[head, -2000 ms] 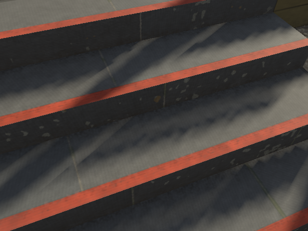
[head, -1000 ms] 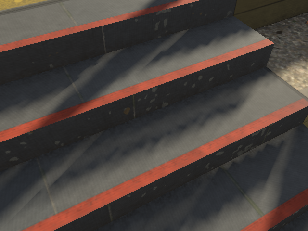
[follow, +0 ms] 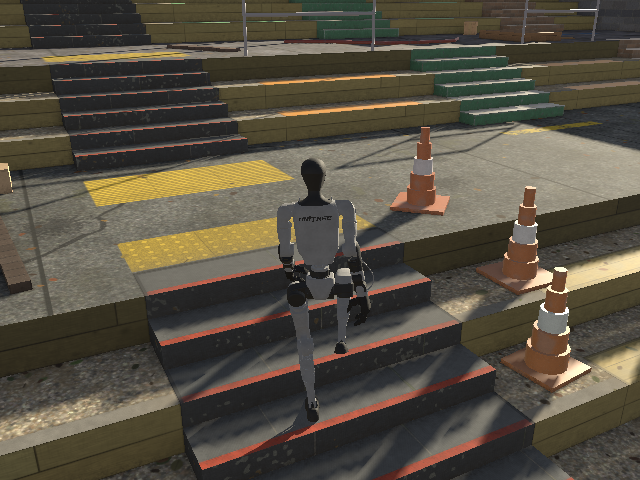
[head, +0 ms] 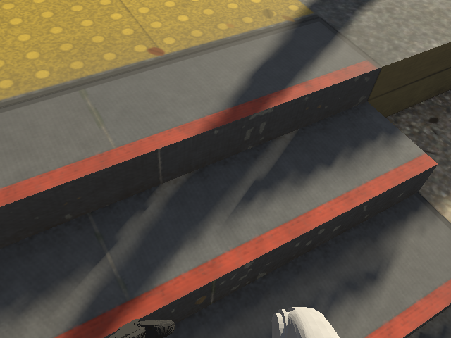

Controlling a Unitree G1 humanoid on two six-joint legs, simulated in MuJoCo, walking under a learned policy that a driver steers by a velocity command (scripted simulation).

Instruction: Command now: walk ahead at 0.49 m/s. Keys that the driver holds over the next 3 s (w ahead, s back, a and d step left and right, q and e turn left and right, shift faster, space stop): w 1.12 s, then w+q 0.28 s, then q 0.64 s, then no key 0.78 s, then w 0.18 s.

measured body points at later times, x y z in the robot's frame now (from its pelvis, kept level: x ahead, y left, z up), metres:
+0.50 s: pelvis +0.33 -0.01 +0.14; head +0.33 +0.00 +0.59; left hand +0.26 +0.22 -0.02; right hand +0.56 -0.18 +0.08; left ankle +0.37 +0.13 -0.29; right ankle +0.31 -0.05 -0.59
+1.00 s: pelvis +0.62 +0.05 +0.28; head +0.62 +0.06 +0.73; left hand +0.81 +0.24 +0.18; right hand +0.56 -0.19 +0.13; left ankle +0.59 +0.10 -0.45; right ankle +0.68 -0.09 -0.26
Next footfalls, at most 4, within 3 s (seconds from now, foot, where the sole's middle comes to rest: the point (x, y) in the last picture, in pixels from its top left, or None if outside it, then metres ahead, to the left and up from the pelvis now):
0.20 right None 0.35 -0.05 -0.63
0.72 left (169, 241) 0.63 0.10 -0.48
1.32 right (237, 82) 1.08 -0.09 -0.34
1.82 left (139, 45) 1.25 0.21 -0.34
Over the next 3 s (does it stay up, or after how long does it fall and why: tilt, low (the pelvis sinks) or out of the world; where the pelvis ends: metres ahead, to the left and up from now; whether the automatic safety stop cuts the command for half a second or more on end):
stays up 1.20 0.06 0.44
